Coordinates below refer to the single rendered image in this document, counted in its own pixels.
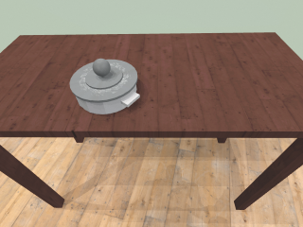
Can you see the knob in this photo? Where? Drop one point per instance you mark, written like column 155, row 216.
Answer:
column 101, row 67

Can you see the lid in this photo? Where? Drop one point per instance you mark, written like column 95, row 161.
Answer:
column 86, row 85

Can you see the table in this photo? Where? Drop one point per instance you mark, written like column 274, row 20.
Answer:
column 191, row 85

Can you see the pot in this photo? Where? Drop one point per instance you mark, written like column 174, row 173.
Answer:
column 110, row 107

